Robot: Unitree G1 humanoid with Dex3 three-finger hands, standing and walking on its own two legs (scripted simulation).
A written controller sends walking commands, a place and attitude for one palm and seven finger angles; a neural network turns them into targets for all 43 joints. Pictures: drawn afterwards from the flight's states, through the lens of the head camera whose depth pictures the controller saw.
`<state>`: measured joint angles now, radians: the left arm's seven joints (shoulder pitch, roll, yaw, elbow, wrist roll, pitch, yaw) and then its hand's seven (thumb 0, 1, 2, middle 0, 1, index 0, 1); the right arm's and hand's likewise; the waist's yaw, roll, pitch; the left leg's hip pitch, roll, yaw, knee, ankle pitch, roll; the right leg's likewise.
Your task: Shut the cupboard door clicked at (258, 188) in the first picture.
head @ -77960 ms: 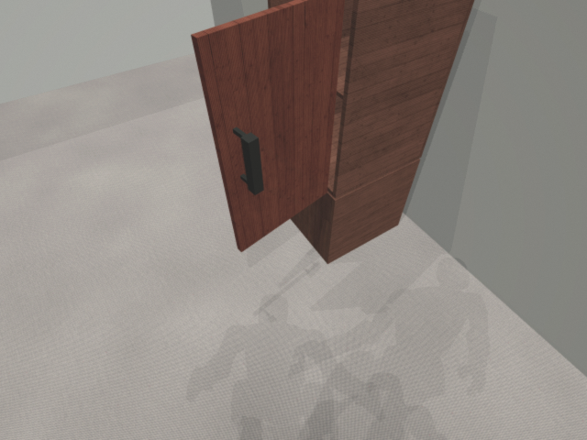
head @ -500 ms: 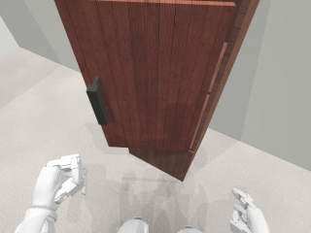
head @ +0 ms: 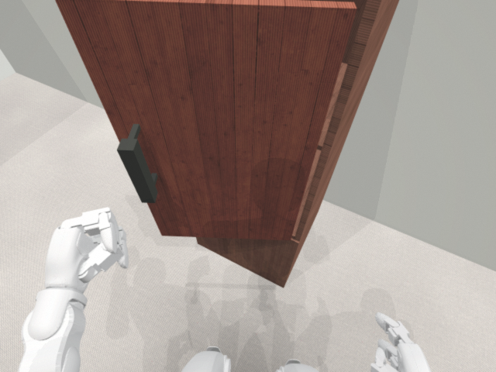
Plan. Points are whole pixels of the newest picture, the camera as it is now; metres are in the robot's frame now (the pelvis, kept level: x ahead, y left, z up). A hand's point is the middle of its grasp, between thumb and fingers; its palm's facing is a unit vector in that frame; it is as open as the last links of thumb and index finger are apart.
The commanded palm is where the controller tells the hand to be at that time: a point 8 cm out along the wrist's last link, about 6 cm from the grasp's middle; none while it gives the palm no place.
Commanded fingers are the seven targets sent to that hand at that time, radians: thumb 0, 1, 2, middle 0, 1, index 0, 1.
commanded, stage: bring the fist close to the handle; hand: left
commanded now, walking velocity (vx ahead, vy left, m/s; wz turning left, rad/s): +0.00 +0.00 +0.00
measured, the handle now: (142, 164) +0.45 +0.22 +0.06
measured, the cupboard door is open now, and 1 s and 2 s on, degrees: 26 26 8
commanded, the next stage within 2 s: push the door shut along its arc in 0.90 s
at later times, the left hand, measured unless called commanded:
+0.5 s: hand (138, 220) +0.33 +0.20 +0.06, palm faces +0.01 -1.00 -0.01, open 3.1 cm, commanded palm +0.31 +0.25 +0.06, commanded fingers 0.00 0.90 0.90 -1.30 -1.50 -1.30 -1.50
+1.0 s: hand (135, 213) +0.34 +0.21 +0.06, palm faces +0.04 -1.00 -0.01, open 3.1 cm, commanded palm +0.32 +0.25 +0.06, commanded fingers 0.00 0.90 0.90 -1.30 -1.50 -1.30 -1.50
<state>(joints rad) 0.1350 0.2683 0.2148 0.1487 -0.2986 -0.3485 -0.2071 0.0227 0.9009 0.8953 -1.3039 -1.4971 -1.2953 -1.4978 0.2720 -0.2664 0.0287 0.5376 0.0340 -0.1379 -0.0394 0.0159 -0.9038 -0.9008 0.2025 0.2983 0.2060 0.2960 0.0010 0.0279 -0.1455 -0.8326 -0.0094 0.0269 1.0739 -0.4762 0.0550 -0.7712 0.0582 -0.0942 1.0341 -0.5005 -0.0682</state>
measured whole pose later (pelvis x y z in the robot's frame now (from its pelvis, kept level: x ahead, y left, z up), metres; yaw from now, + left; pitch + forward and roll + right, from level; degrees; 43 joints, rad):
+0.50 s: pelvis -0.01 +0.02 +0.00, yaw +0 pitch +14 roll -3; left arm -0.15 0.25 0.16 0.41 -0.24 -0.32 -0.19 0.02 0.90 0.90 -1.30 -1.50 -1.30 -1.50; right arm 0.25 -0.26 0.03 0.57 0.04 -0.09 -0.03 0.01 -0.90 -0.90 0.20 0.30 0.21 0.30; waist -0.01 0.04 -0.13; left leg -0.84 -0.02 0.04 1.05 -0.46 0.08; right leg -0.77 0.04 -0.08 1.01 -0.48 -0.04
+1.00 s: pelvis -0.01 +0.02 +0.00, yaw +0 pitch +14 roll -3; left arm -0.19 0.25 0.17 0.47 -0.21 -0.41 -0.15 0.02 0.90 0.90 -1.31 -1.50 -1.30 -1.50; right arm 0.26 -0.27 0.02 0.60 0.03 -0.08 -0.02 0.01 -0.90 -0.90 0.20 0.30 0.21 0.30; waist -0.02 0.03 -0.13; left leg -0.84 -0.02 0.04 1.05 -0.45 0.09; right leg -0.78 0.04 -0.08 1.00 -0.47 -0.04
